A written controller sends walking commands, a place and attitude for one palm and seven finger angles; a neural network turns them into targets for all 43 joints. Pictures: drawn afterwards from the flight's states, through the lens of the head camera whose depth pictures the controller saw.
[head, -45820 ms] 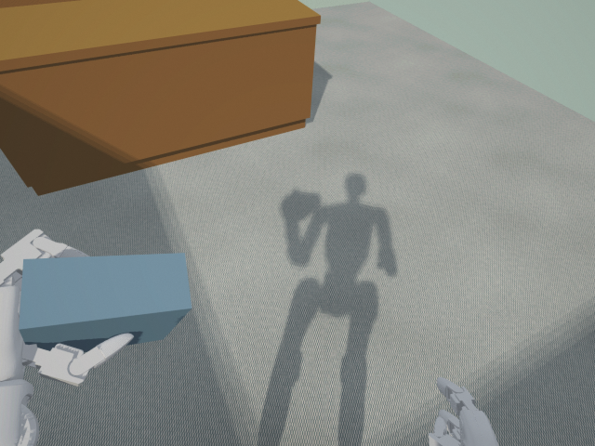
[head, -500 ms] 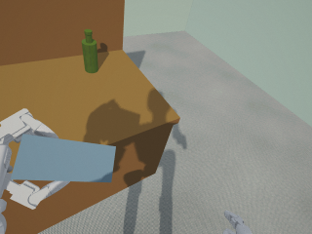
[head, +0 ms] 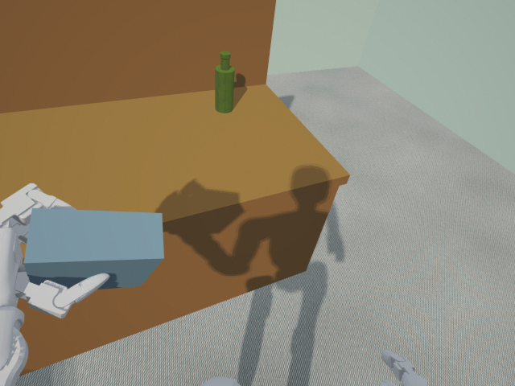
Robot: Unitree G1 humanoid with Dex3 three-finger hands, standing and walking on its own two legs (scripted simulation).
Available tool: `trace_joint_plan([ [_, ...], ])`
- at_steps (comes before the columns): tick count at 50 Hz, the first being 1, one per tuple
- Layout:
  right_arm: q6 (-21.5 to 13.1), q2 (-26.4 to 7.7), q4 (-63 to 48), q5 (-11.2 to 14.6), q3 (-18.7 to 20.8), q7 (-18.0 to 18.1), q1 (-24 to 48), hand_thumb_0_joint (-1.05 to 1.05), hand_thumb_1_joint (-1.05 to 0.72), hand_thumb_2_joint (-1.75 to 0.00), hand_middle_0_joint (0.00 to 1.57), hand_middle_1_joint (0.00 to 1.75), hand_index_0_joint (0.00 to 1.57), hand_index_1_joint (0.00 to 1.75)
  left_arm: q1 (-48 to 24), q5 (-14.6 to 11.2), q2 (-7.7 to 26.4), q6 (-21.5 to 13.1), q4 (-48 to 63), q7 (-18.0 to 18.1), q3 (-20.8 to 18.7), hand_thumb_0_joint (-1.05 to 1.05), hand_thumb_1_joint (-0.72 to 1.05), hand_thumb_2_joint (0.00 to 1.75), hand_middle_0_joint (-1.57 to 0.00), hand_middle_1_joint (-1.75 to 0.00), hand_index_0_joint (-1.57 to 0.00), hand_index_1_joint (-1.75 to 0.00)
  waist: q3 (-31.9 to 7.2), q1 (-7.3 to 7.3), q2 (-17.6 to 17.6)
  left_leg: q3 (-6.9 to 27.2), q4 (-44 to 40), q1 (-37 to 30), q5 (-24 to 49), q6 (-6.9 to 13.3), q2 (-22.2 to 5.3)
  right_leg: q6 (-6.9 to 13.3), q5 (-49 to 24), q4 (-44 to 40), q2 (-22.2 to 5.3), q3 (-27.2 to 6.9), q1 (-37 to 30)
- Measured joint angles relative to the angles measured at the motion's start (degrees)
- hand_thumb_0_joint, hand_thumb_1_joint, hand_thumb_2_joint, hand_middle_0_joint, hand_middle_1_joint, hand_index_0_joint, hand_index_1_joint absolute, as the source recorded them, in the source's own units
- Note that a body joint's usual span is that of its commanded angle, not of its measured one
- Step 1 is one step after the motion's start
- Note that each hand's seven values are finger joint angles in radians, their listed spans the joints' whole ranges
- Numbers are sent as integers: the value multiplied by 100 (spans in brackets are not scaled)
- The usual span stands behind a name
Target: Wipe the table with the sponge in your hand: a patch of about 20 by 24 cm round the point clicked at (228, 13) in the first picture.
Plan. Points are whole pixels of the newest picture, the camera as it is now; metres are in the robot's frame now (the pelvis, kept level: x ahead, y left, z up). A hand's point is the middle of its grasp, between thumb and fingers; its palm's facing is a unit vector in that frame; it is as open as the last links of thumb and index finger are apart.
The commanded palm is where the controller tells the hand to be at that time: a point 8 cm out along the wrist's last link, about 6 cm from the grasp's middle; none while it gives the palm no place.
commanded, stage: stop stepping back and stand still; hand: left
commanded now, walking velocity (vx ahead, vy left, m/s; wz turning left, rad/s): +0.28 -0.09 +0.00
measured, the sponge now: (116, 253) +0.23 +0.22 +0.13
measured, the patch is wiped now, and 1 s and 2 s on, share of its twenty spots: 1.00 1.00 1.00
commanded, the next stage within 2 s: stand and wait in 0.60 s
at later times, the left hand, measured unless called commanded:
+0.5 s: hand (60, 302) +0.16 +0.25 +0.14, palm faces +0.36 -0.89 -0.28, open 10.0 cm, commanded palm +0.10 +0.29 +0.19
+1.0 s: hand (75, 300) +0.16 +0.23 +0.15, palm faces +0.36 -0.87 -0.34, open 10.0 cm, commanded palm +0.12 +0.28 +0.19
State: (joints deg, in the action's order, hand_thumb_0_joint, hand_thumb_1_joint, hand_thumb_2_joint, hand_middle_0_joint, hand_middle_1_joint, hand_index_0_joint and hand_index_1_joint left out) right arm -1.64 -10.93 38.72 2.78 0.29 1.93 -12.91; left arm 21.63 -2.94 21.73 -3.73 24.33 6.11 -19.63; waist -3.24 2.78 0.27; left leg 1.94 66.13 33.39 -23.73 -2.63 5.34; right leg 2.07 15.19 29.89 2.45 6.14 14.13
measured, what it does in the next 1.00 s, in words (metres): steps on the spot: left foot, then right foot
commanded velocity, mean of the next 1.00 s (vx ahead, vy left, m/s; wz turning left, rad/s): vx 0.08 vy -0.02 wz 0.00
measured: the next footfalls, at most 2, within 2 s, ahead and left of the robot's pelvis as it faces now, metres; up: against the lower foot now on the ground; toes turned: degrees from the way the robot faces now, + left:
left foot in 0.12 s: -0.01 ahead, +0.12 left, +0.00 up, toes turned +3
right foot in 0.36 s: +0.04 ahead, -0.11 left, +0.00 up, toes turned +0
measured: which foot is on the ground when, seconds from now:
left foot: up 0.00-0.10, down 0.12-1.00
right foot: down 0.00-0.12, up 0.14-0.34, down 0.36-1.00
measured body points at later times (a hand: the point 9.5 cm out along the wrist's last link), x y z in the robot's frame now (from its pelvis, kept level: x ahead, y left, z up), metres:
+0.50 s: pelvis -0.05 +0.01 -0.01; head -0.08 +0.03 +0.44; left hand +0.13 +0.29 +0.16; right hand +0.08 -0.23 -0.10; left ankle -0.07 +0.12 -0.68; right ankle +0.01 -0.09 -0.73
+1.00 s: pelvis -0.04 +0.00 +0.01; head -0.05 +0.00 +0.46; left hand +0.14 +0.27 +0.16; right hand +0.13 -0.23 -0.07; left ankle -0.05 +0.12 -0.73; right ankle +0.00 -0.11 -0.73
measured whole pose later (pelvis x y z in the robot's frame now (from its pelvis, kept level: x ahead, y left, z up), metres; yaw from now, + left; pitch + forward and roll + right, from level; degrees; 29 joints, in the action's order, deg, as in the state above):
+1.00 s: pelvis -0.04 +0.00 +0.01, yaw +2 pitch +0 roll -1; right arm -5.3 -11.5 36.6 0.5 -1.0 3.2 -12.2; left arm 30.7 -2.6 18.6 -5.6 26.2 7.7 -15.0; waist -3.5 -1.1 0.3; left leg -0.6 31.1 14.0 -17.4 -0.4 -1.5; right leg 1.0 12.8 29.1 0.6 2.2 16.7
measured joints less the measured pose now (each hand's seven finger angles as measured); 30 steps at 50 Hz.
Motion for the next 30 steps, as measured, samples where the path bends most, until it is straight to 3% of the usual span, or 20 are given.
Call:
trace_joint_plan([
  [1, 42, 91, 20, 11, -67, -42, 17, 2, -91, -90, 20, 30, 20, 30, -115, -7, -96, 20, -25, -21, -11, -1, -52, 105, -73, -135, -76, -135, -38, 24, 184, 106, 556, 50, -42, 141, -120, -45, 26, 87, -52, -32, 78],
  [3, 125, 234, -106, -28, -206, -105, 10, 2, -91, -90, 20, 30, 20, 30, -177, 17, -264, 59, 82, -20, 70, -1, -51, 105, -73, -135, -76, -136, -180, -66, 525, 170, 328, -233, -70, 321, -525, -66, 47, 204, -168, -64, 260],
  [5, 19, 177, -352, -49, -279, -104, 31, 2, -91, -90, 21, 30, 20, 30, -84, 9, -436, 64, 414, 21, 317, -1, -51, 105, -73, -135, -76, -136, -246, -264, 583, 192, -1013, -817, -118, 388, -856, -23, 141, 526, -276, -16, 559],
  [6, -82, 37, -553, -64, -281, -91, 64, 2, -90, -90, 21, 30, 20, 30, 24, 0, -508, 54, 674, 44, 457, -1, -51, 105, -73, -135, -76, -136, -245, -369, 400, 315, -1933, -1164, -339, 430, -1010, 26, 429, 921, -253, 30, 831],
  [7, -203, -30, -663, -85, -239, -66, 165, 2, -90, -90, 21, 30, 20, 30, 129, 4, -468, 16, 921, 71, 540, -1, -51, 105, -73, -135, -76, -136, -211, -487, 279, 402, -2206, -1176, -743, 222, -1011, 24, 837, 1512, -235, -59, 1190],
  [8, -278, 70, -633, -90, -209, -36, 305, 2, -90, -90, 21, 30, 20, 30, 240, 26, -289, -46, 1081, 90, 514, -1, -51, 105, -73, -135, -76, -136, -108, -519, 392, 298, -2022, -1063, -700, 123, -889, 12, 1046, 2115, -237, -322, 1480],
  [10, -325, 349, -578, -88, -248, -36, 384, 2, -90, -90, 20, 30, 20, 30, 605, 35, 199, -146, 1299, 93, 229, -1, -51, 105, -73, -135, -76, -136, -2, -373, 709, -121, -2091, -1239, -242, 90, -784, -80, 1159, 2797, -190, -621, 1759],
  [12, -356, 510, -603, -107, -345, -83, 203, 2, -91, -90, 20, 30, 20, 30, 912, -17, 568, -209, 1360, 93, -81, -1, -52, 105, -73, -135, -76, -135, -85, -410, 729, -238, -2365, -1429, 45, 77, -814, -170, 1278, 2956, -110, -495, 1802],
  [14, -384, 530, -535, -125, -403, -124, -22, 2, -91, -90, 20, 30, 20, 30, 810, -31, 697, -301, 1091, 42, -219, -1, -52, 105, -74, -134, -76, -135, -129, -436, 557, -152, -2693, -1612, 215, 46, -869, -176, 1037, 2459, -84, -346, 1600],
  [17, -318, 354, -445, -136, -450, -125, -305, 1, -90, -90, 20, 30, 20, 30, 348, -48, 564, -315, 494, 54, -262, -1, -52, 105, -74, -134, -76, -135, -118, -422, 144, 54, -2786, -1675, 246, 63, -1010, -169, 580, 1122, -27, -227, 949],
  [19, -246, 194, -441, -122, -433, -114, -413, 1, -90, -90, 21, 30, 20, 30, 102, -32, 474, -277, 220, 76, -280, -1, -52, 105, -73, -135, -76, -135, -88, -403, -13, 96, -2219, -1393, -272, 241, -1072, -66, 14, 538, -25, -154, 648],
  [22, -89, -84, -105, -81, -278, -102, -280, 2, -90, -90, 21, 30, 20, 30, -8, -18, -20, -189, -38, 9, -16, -1, -51, 105, -73, -135, -76, -136, 47, -377, -249, 155, -563, -784, -486, 371, -993, 54, -164, 748, 36, 27, 711],
  [24, -28, -158, 85, -90, -195, -96, -236, 2, -90, -90, 21, 30, 20, 30, 236, -12, -291, -137, -28, -42, 187, -1, -51, 105, -73, -135, -76, -136, -27, -367, -167, -40, -198, -629, -321, 403, -889, 59, -124, 640, 24, -7, 701],
  [26, -34, -165, 73, -111, -145, -55, -238, 2, -91, -90, 20, 30, 20, 30, 535, 13, -349, -69, 212, -47, 311, -1, -51, 105, -73, -135, -76, -136, -80, -393, 42, -259, -677, -770, -214, 462, -855, 59, -175, 557, -26, -65, 746],
  [28, -136, -216, -83, -154, -126, 29, -260, 2, -91, -90, 20, 30, 20, 30, 797, 33, -255, -76, 599, 18, 365, -1, -51, 105, -73, -135, -76, -135, -90, -464, 177, -307, -1901, -1184, -176, 530, -842, 50, -116, 675, -82, -25, 882],
  [30, -258, -235, -208, -206, -63, 125, -208, 2, -91, -90, 20, 30, 20, 30, 964, 51, -73, -117, 897, 137, 304, -1, -52, 105, -73, -135, -76, -135, -14, -495, 272, -310, -2382, -1321, 39, 448, -794, 3, 500, 1225, -113, -100, 1112],
])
